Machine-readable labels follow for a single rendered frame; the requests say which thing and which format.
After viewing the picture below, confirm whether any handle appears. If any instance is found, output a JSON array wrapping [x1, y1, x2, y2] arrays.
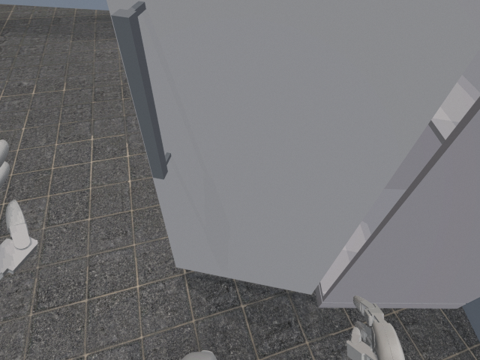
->
[[111, 1, 171, 179]]

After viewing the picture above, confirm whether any robot left hand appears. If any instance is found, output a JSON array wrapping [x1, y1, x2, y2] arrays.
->
[[0, 139, 38, 280]]

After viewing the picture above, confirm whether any robot right hand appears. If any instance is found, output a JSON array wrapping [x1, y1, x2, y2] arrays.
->
[[346, 295, 405, 360]]

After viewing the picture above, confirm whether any fridge door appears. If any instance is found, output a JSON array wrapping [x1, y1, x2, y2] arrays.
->
[[106, 0, 480, 295]]

